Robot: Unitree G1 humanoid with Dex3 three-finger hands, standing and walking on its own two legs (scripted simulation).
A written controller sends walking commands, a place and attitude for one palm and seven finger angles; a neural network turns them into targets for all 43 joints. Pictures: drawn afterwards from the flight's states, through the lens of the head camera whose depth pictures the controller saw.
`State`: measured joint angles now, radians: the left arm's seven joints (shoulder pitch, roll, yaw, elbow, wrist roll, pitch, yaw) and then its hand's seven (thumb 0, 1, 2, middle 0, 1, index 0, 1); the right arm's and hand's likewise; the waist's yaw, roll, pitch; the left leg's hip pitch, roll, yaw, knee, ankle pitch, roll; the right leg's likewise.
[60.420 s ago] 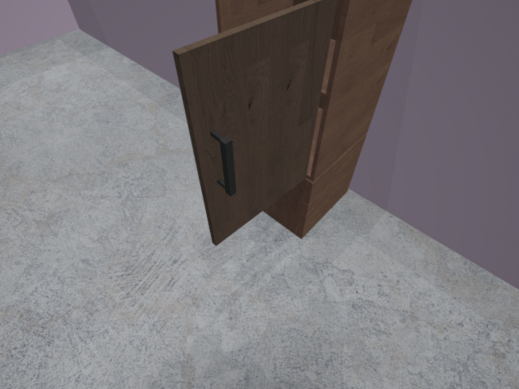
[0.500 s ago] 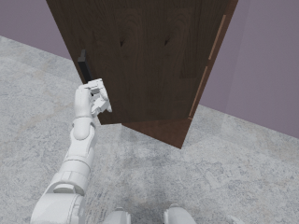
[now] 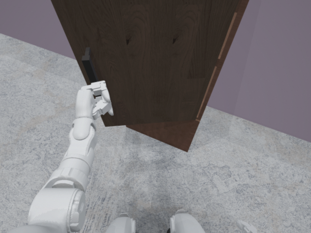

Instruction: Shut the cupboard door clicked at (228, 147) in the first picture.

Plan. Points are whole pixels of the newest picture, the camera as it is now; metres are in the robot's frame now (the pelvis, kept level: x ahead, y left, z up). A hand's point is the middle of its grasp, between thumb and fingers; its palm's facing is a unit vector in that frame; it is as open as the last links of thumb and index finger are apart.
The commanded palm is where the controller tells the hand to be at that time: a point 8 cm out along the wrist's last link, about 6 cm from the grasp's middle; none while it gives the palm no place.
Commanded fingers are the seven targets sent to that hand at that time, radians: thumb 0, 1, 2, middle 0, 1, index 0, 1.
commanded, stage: push the door shut along its arc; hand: left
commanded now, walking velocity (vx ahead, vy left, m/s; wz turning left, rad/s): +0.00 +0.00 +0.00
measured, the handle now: (94, 76) +0.54 +0.16 +0.06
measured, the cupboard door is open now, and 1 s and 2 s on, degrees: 30 21 12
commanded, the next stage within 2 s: pull the fist back off the door in 1.42 s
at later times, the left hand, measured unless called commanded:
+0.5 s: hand (112, 85) +0.50 +0.10 +0.06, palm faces -0.10 -0.99 -0.03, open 3.1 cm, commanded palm +0.50 +0.15 +0.06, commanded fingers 0.00 0.90 0.90 -1.30 -1.50 -1.30 -1.50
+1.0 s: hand (126, 67) +0.56 +0.06 +0.07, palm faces -0.26 -0.96 -0.03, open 3.1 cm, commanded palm +0.56 +0.11 +0.06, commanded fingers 0.00 0.90 0.90 -1.30 -1.50 -1.30 -1.50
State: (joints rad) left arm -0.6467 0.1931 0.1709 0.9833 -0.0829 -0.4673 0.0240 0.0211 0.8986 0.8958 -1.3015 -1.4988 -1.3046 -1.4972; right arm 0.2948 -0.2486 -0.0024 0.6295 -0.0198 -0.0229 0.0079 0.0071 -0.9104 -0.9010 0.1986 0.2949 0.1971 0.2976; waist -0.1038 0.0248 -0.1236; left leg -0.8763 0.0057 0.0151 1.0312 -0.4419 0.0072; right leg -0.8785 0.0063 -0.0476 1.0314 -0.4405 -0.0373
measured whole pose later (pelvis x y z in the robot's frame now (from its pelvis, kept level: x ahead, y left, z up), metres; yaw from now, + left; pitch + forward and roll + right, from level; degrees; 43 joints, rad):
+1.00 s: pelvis -0.01 +0.01 -0.04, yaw -1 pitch +27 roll -3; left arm -1.23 0.47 0.25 1.34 -0.02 -0.36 -0.20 0.02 0.90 0.90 -1.30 -1.50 -1.30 -1.50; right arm 0.40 -0.28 0.03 0.65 -0.04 -0.04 0.03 0.00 -0.91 -0.90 0.20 0.30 0.20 0.30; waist -0.28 0.06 -0.12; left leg -1.19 0.02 -0.01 1.22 -0.49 0.02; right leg -1.17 0.02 -0.07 1.16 -0.46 -0.03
